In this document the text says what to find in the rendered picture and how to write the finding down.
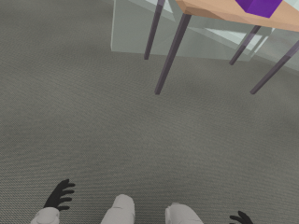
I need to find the robot right hand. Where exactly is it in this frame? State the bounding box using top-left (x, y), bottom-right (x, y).
top-left (229, 211), bottom-right (253, 224)

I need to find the table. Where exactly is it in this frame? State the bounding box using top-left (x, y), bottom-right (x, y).
top-left (144, 0), bottom-right (299, 95)

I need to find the carton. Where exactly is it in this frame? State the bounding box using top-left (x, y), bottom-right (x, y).
top-left (235, 0), bottom-right (282, 19)

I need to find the robot left hand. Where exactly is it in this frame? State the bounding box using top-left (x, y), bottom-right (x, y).
top-left (43, 179), bottom-right (76, 212)

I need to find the left robot forearm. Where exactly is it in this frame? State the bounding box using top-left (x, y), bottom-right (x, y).
top-left (30, 207), bottom-right (60, 224)

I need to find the robot left thigh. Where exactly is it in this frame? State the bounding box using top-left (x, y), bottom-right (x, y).
top-left (100, 194), bottom-right (135, 224)

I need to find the robot thigh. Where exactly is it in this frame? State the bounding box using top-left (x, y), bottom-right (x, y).
top-left (164, 203), bottom-right (204, 224)
top-left (100, 194), bottom-right (135, 224)

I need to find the robot right thigh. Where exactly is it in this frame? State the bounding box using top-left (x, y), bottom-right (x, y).
top-left (164, 203), bottom-right (204, 224)

